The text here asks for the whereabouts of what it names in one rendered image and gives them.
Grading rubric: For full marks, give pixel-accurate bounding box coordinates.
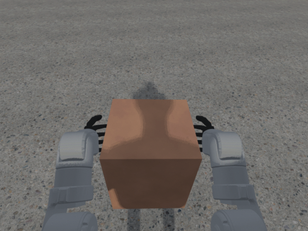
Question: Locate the left robot forearm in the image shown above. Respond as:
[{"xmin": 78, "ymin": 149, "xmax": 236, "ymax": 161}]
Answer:
[{"xmin": 41, "ymin": 128, "xmax": 99, "ymax": 231}]

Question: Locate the right robot upper arm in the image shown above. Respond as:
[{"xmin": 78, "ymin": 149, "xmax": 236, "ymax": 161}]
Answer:
[{"xmin": 211, "ymin": 209, "xmax": 267, "ymax": 231}]

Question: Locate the right robot forearm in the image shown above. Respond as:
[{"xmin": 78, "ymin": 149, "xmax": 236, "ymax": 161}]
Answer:
[{"xmin": 202, "ymin": 129, "xmax": 267, "ymax": 230}]

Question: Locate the right robot hand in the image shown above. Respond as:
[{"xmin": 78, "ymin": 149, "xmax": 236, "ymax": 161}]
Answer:
[{"xmin": 194, "ymin": 115, "xmax": 214, "ymax": 152}]

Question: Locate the carton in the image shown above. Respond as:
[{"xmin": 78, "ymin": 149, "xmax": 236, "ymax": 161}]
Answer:
[{"xmin": 99, "ymin": 99, "xmax": 202, "ymax": 209}]

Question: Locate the left robot upper arm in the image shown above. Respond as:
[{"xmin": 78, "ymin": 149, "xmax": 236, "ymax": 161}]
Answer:
[{"xmin": 43, "ymin": 211, "xmax": 98, "ymax": 231}]

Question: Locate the left robot hand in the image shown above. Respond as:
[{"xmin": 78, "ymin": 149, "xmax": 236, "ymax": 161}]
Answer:
[{"xmin": 84, "ymin": 115, "xmax": 107, "ymax": 152}]

